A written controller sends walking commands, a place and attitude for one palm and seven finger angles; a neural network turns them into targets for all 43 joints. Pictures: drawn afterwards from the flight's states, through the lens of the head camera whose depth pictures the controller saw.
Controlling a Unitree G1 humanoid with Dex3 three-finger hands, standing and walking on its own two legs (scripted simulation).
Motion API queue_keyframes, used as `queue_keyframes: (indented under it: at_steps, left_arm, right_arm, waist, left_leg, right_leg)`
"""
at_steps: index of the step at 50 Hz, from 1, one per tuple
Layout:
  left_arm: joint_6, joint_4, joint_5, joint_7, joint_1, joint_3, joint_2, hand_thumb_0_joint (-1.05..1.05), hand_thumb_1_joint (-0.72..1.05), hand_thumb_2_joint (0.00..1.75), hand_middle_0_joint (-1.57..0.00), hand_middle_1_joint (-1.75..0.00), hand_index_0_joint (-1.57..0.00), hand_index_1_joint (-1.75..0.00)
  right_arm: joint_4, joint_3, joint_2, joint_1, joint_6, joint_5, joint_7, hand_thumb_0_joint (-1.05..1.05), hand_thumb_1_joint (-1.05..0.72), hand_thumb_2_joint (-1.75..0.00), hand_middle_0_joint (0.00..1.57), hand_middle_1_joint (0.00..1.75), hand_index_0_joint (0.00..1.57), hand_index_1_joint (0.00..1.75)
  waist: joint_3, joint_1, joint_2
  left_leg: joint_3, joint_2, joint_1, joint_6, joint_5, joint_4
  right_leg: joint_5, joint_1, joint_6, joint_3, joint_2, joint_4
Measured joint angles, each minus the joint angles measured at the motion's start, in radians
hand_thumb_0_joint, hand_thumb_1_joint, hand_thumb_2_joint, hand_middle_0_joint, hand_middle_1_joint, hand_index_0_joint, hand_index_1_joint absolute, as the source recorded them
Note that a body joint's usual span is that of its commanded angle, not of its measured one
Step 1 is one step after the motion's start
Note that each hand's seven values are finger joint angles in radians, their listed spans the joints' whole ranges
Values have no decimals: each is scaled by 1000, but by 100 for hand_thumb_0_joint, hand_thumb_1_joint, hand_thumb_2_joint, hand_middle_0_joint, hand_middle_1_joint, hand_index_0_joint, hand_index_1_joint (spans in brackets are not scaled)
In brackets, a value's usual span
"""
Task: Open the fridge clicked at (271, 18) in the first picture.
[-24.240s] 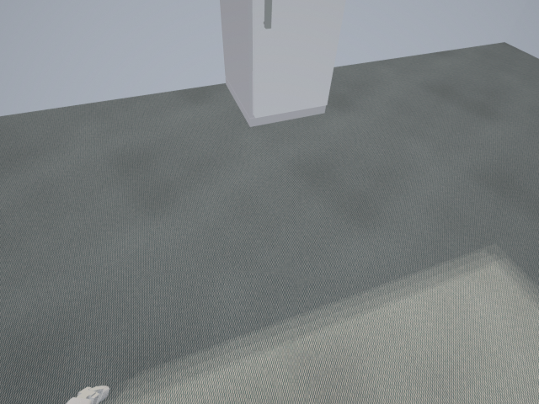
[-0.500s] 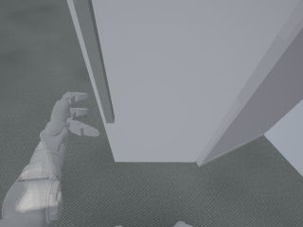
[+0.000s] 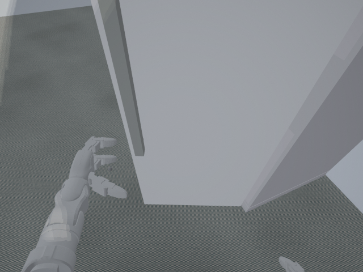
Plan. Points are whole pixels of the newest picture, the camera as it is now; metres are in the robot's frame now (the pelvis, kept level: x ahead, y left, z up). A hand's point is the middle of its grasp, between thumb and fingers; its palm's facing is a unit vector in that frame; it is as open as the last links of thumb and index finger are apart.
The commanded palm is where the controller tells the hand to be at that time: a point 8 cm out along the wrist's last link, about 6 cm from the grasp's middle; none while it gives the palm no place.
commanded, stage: slip the hand off the handle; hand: left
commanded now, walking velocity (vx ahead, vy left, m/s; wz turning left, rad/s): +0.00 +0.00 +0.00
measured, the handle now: (128, 85) +0.50 +0.14 +0.14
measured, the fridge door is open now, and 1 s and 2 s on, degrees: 65 65 65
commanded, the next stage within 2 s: draw the hand back to the body in 0.28 s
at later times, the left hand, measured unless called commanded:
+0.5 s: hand (104, 181) +0.30 +0.18 +0.05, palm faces +0.22 -0.97 +0.02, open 14.6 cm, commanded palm +0.25 +0.22 +0.05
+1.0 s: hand (69, 188) +0.25 +0.21 +0.11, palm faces +0.27 -0.94 -0.19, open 14.3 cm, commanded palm +0.20 +0.25 +0.12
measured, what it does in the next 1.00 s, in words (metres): stands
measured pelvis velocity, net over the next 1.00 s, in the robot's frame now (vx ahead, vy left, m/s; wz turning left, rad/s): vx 0.00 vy -0.02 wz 0.03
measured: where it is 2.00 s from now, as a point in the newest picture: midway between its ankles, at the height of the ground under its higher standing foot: outside the picture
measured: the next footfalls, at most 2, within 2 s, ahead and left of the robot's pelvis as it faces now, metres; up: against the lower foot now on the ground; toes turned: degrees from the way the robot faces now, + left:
none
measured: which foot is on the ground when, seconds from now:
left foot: down 0.00-1.00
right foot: down 0.00-1.00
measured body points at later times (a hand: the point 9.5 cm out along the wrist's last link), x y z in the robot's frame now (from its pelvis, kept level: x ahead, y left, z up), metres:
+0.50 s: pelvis -0.01 -0.02 +0.00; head +0.01 -0.01 +0.45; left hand +0.28 +0.23 +0.05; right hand +0.16 -0.25 -0.08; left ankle -0.01 +0.09 -0.71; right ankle +0.03 -0.14 -0.71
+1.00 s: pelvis +0.00 -0.02 +0.01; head -0.01 -0.03 +0.46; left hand +0.23 +0.26 +0.12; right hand +0.19 -0.25 -0.06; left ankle -0.01 +0.09 -0.71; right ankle +0.03 -0.14 -0.71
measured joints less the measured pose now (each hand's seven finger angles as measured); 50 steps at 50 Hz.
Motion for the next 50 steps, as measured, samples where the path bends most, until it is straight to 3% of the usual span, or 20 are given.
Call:
queue_keyframes:
  at_steps: [10,16,21,23,26,28,30,33,37,40,44,46,50]
  left_arm:
    - [90,-166,-23,24,140,-49,-19,-1,-54,20,-25,-115,-25,-115]
    - [100,-272,-25,23,233,-91,-36,-1,-54,20,-25,-115,-25,-115]
    - [109,-276,-9,40,221,-103,-34,-1,-55,20,-25,-115,-26,-115]
    - [38,-289,-84,59,209,-61,-56,-1,-55,20,-25,-115,-26,-115]
    - [-155,-331,-148,93,193,6,-99,-1,-55,20,-25,-115,-26,-115]
    - [-275,-360,-145,114,188,29,-116,-1,-55,20,-25,-115,-26,-115]
    - [-327,-373,-116,110,204,34,-107,-1,-55,20,-25,-115,-25,-115]
    - [-249,-388,-104,52,268,7,-69,-1,-55,20,-24,-115,-25,-115]
    - [-106,-441,-176,-1,367,17,-59,-1,-55,20,-25,-115,-26,-115]
    - [-123,-511,-210,31,404,61,-70,-1,-55,20,-25,-115,-26,-115]
    - [-185,-587,-192,47,400,94,-55,-1,-54,20,-25,-114,-25,-114]
    - [-166,-607,-195,14,404,87,-44,-1,-52,21,-24,-113,-25,-113]
    - [-87,-630,-90,63,454,37,15,-1,-44,25,-24,-108,-25,-108]
  right_arm:
    - [-20,22,6,-54,-25,5,-14,1,-90,-90,20,30,21,30]
    - [-32,27,1,-74,-52,2,-28,1,-90,-90,20,30,21,30]
    - [-20,37,-1,-96,-69,-4,-45,1,-90,-90,20,30,21,30]
    - [-4,36,7,-102,-98,-15,-56,1,-90,-90,20,30,21,30]
    - [31,30,22,-105,-141,-32,-54,1,-90,-90,20,30,21,30]
    - [50,23,28,-102,-156,-47,-39,1,-90,-90,20,30,20,30]
    - [55,19,28,-95,-148,-54,-20,1,-90,-90,20,30,20,30]
    - [39,21,20,-79,-116,-43,-15,1,-90,-90,20,30,21,30]
    - [28,25,18,-63,-105,-25,-51,1,-90,-90,20,30,21,30]
    - [39,26,25,-60,-129,-23,-70,1,-90,-90,20,30,21,30]
    - [49,29,22,-71,-161,-26,-67,1,-90,-90,20,30,21,30]
    - [44,29,14,-80,-167,-19,-66,1,-90,-90,20,30,21,30]
    - [35,26,14,-111,-141,-27,-80,1,-90,-90,20,30,21,30]
  waist:
    - [4,26,12]
    - [15,41,11]
    - [38,42,1]
    - [46,43,-7]
    - [44,52,-25]
    - [32,56,-31]
    - [19,58,-26]
    - [20,61,0]
    - [27,64,26]
    - [30,73,19]
    - [28,83,8]
    - [26,86,15]
    - [36,84,16]
  left_leg:
    - [-6,-7,63,-5,14,-29]
    - [-18,-9,78,-10,20,-31]
    - [-29,-9,77,-16,24,-23]
    - [-33,-5,62,-21,22,-11]
    - [-36,3,23,-28,8,28]
    - [-38,7,-11,-32,-7,61]
    - [-38,8,-33,-33,-19,85]
    - [-34,7,-18,-33,-21,77]
    - [-25,5,41,-30,-2,18]
    - [-28,5,76,-31,11,-17]
    - [-42,4,94,-35,15,-27]
    - [-46,4,106,-34,16,-33]
    - [-31,-3,176,-31,38,-97]
  right_leg:
    - [2,60,-5,-6,-5,-13]
    - [-1,78,-10,-17,-8,-10]
    - [-4,79,-17,-28,-9,2]
    - [-6,66,-21,-32,-6,12]
    - [-19,27,-29,-33,0,49]
    - [-34,-8,-33,-34,1,83]
    - [-47,-32,-35,-32,1,109]
    - [-50,-21,-31,-28,0,106]
    - [-33,33,-28,-21,3,52]
    - [-22,70,-29,-25,5,18]
    - [-20,96,-32,-40,5,2]
    - [-17,113,-31,-44,5,-10]
    - [1,172,-25,-30,3,-60]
